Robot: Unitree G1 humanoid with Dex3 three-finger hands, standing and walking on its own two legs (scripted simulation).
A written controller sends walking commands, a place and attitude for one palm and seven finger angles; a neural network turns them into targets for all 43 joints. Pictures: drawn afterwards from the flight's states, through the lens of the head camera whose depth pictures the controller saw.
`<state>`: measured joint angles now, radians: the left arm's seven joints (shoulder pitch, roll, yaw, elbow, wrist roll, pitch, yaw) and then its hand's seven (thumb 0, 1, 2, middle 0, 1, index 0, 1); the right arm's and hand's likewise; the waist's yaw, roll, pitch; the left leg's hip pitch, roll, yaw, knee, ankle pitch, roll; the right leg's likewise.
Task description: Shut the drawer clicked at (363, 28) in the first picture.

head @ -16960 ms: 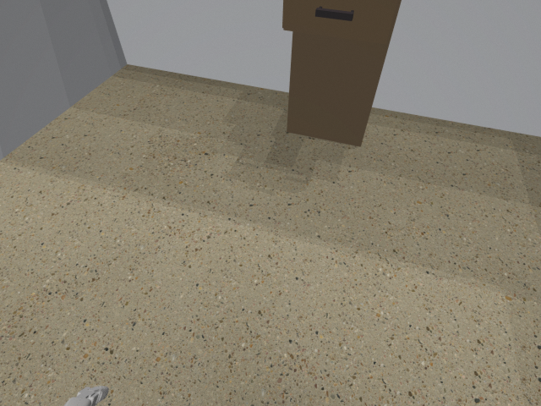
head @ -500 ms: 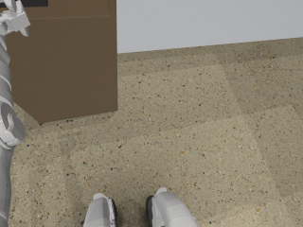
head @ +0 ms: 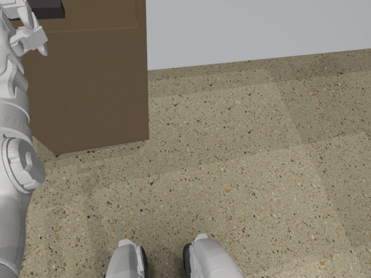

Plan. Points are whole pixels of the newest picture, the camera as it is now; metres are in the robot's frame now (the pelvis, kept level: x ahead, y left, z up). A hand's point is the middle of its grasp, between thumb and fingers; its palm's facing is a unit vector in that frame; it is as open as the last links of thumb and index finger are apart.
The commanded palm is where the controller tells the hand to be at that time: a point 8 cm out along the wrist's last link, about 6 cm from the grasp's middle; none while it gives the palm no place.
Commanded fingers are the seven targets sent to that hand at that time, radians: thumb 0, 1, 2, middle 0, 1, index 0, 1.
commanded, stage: pull the fist back off the drawer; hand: left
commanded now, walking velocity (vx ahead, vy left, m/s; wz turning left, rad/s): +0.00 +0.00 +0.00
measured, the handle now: (22, 2) +0.65 +0.23 +0.11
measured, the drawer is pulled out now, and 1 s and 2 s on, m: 0.00 0.00 0.00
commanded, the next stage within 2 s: draw the hand back to the body in 0.12 s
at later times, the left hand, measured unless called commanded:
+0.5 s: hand (23, 52) +0.51 +0.20 +0.13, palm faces +0.11 -0.99 -0.02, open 3.2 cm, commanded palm +0.45 +0.25 +0.14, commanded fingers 0.00 0.90 0.90 -1.40 -1.60 -1.40 -1.60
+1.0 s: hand out of the picture +0.33 +0.21 +0.18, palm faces +0.34 -0.91 -0.25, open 3.3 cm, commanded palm +0.28 +0.25 +0.20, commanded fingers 0.00 0.90 0.90 -1.40 -1.60 -1.40 -1.60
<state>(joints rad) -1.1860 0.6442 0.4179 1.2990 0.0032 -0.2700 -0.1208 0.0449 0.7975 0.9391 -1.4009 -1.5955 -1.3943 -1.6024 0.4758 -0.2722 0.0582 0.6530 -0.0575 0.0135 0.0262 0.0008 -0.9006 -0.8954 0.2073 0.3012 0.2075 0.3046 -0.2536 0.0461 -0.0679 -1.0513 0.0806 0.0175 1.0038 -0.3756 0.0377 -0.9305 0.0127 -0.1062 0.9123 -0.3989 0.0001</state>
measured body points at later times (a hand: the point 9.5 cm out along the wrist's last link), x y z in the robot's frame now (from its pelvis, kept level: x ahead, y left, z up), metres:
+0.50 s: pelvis +0.06 -0.01 +0.03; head +0.15 -0.01 +0.48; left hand +0.50 +0.26 +0.13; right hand +0.07 -0.27 -0.08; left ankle +0.04 +0.09 -0.67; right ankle +0.01 -0.13 -0.67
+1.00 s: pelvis +0.04 -0.02 +0.07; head +0.04 -0.05 +0.52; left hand +0.31 +0.26 +0.19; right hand +0.25 -0.24 -0.02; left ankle +0.04 +0.09 -0.67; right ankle +0.01 -0.13 -0.67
